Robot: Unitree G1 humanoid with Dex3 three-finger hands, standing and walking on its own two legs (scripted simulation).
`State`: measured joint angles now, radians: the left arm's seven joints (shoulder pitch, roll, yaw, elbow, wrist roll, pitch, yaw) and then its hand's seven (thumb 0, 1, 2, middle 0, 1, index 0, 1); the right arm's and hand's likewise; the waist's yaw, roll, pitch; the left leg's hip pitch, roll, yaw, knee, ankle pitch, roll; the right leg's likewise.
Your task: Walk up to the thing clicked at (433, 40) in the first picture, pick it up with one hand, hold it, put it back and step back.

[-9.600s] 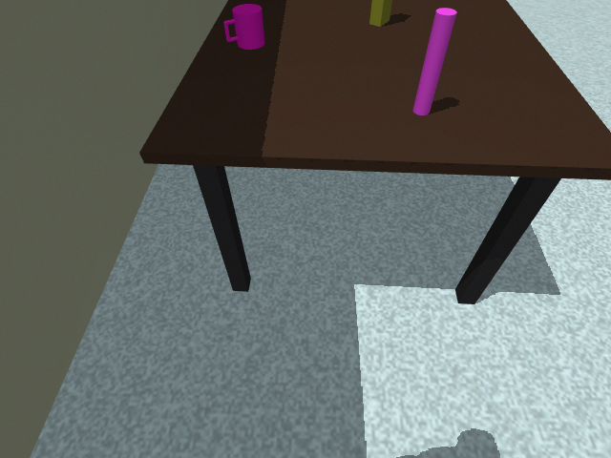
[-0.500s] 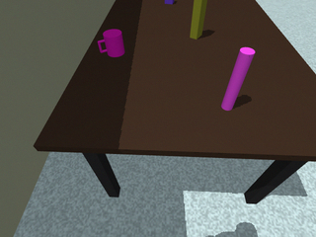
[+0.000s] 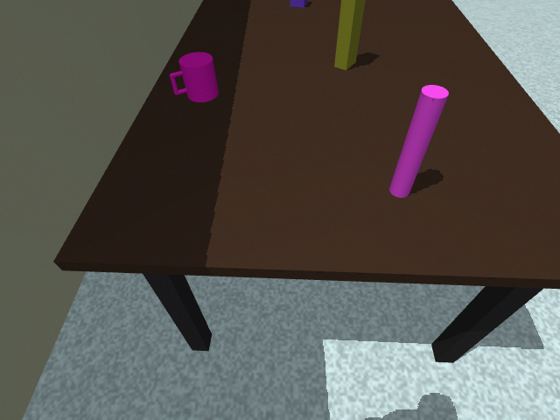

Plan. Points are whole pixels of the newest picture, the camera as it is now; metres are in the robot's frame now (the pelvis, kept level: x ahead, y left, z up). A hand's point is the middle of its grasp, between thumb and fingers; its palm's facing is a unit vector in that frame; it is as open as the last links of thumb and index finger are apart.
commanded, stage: stand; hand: right
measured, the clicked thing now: (414, 148) +0.56 -0.21 +0.07
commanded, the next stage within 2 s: rise first in 1.36 s
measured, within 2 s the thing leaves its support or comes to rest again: neither
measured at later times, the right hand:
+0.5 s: hand out of the picture +0.08 -0.25 -0.16, palm faces -0.03 +0.94 -0.33, open 7.4 cm
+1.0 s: hand out of the picture +0.08 -0.25 -0.16, palm faces -0.02 +0.94 -0.33, open 7.4 cm
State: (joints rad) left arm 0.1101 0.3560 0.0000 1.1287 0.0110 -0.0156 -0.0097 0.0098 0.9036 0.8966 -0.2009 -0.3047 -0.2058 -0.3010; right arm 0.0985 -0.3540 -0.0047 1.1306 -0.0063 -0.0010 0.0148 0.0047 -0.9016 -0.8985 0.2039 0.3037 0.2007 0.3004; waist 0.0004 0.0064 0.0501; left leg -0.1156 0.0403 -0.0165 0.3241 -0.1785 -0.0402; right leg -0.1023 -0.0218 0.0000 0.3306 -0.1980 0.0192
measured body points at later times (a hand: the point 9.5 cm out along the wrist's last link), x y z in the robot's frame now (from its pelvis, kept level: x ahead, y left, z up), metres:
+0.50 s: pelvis +0.01 +0.00 +0.00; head +0.02 +0.00 +0.45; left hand +0.08 +0.31 -0.13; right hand +0.08 -0.30 -0.13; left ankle +0.00 +0.15 -0.75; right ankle -0.01 -0.13 -0.75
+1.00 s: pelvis +0.00 +0.00 +0.00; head +0.02 +0.00 +0.45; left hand +0.08 +0.31 -0.13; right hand +0.08 -0.30 -0.13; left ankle +0.00 +0.15 -0.75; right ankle -0.01 -0.13 -0.75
